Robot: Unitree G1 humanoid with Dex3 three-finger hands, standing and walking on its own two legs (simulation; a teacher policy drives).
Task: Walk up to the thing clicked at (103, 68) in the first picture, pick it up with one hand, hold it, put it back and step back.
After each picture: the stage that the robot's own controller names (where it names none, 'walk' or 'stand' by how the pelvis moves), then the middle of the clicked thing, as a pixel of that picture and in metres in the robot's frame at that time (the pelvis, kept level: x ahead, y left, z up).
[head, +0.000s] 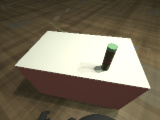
stand; (108, 58) +0.54 -0.11 +0.03
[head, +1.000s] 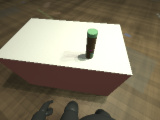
walk; (90, 45) +0.57 +0.05 +0.06
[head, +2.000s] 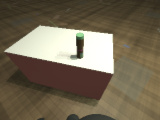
walk; (80, 46) +0.65 +0.17 +0.04
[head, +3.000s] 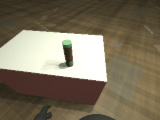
walk; (68, 54) +0.53 +0.22 +0.03
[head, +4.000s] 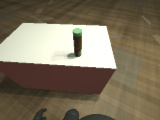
stand; (77, 44) +0.61 +0.15 +0.05
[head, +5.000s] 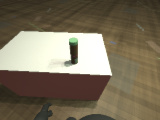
stand; (74, 52) +0.57 +0.18 +0.03
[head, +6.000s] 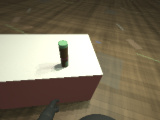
stand; (64, 55) +0.53 +0.24 +0.03
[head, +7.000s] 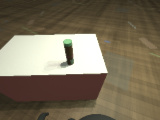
stand; (69, 53) +0.57 +0.22 +0.03
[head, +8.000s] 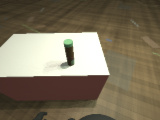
stand; (69, 53) +0.54 +0.22 +0.03
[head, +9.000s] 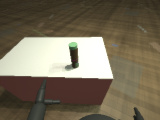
rise first; (74, 56) +0.54 +0.20 +0.03
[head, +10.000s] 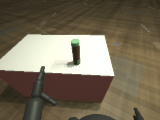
go down; (76, 53) +0.57 +0.19 +0.04
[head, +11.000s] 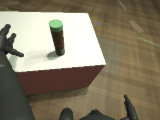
go down; (58, 40) +0.54 +0.19 +0.08
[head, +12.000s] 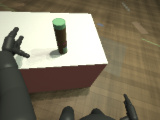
approach; (61, 39) +0.56 +0.19 +0.09
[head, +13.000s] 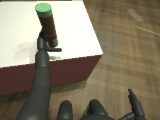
close; (49, 29) +0.58 +0.20 +0.12
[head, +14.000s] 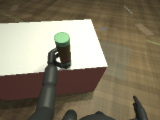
lift; (64, 53) +0.42 +0.15 +0.14
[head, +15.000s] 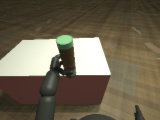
lift; (68, 60) +0.31 +0.14 +0.23
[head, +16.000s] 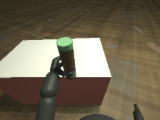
hold; (68, 61) +0.31 +0.14 +0.22
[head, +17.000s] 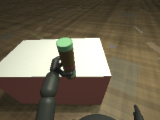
hold; (68, 61) +0.31 +0.14 +0.21
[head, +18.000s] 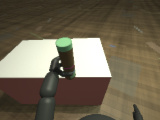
hold; (67, 61) +0.31 +0.14 +0.21
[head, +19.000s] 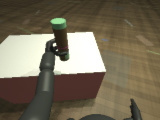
crouch; (62, 42) +0.45 +0.17 +0.23
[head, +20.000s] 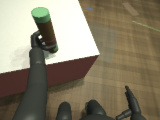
lower; (48, 35) +0.54 +0.18 +0.10
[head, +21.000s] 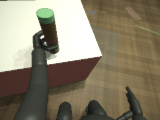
lower; (50, 35) +0.53 +0.18 +0.12
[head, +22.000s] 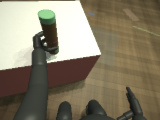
lower; (51, 36) +0.53 +0.18 +0.12
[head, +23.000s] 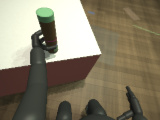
lower; (49, 35) +0.53 +0.18 +0.12
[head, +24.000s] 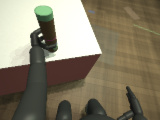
loosen; (49, 33) +0.53 +0.18 +0.12
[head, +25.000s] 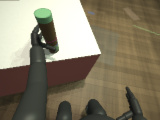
withdraw; (49, 35) +0.53 +0.18 +0.12
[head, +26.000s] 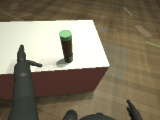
sink last; (67, 48) +0.51 +0.16 +0.08
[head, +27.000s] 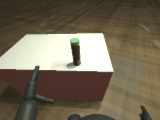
stand; (76, 53) +0.55 +0.18 +0.07
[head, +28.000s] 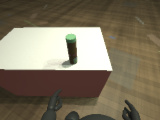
stand; (72, 50) +0.52 +0.18 +0.08
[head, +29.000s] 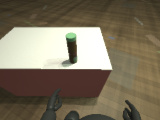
stand; (72, 50) +0.52 +0.18 +0.09
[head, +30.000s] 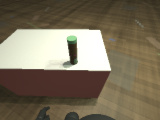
stand; (73, 51) +0.53 +0.18 +0.07
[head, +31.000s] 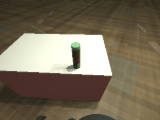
stand; (76, 56) +0.53 +0.16 +0.03
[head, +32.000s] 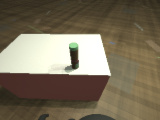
stand; (74, 57) +0.52 +0.17 +0.03
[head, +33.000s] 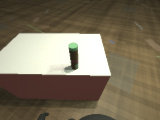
stand; (74, 57) +0.51 +0.17 +0.02
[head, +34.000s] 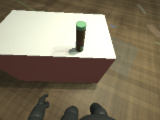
walk; (80, 38) +0.61 +0.12 +0.05
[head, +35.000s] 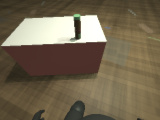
walk; (77, 27) +0.87 +0.25 +0.05
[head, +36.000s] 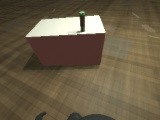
stand; (82, 22) +1.17 +0.28 +0.06
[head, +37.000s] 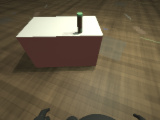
stand; (79, 23) +1.12 +0.23 +0.03
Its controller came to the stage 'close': yes
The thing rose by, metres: 0.22
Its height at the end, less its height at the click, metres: +0.00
